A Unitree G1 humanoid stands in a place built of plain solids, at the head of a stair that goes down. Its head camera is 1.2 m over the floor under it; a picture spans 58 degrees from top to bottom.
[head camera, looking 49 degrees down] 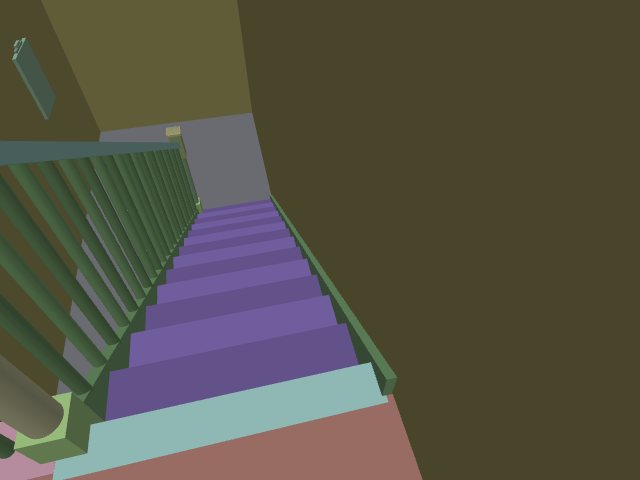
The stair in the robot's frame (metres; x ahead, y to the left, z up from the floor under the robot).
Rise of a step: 0.18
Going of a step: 0.25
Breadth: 0.82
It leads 13 degrees to the left of straight ahead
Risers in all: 14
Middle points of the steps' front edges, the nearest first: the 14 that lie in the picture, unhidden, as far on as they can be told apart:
0.48 0.23 0.00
0.71 0.30 -0.18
0.95 0.36 -0.36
1.19 0.42 -0.54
1.43 0.47 -0.71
1.67 0.53 -0.89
1.91 0.58 -1.07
2.15 0.64 -1.24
2.39 0.70 -1.42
2.63 0.75 -1.60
2.87 0.81 -1.77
3.11 0.86 -1.95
3.35 0.92 -2.13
3.59 0.96 -2.30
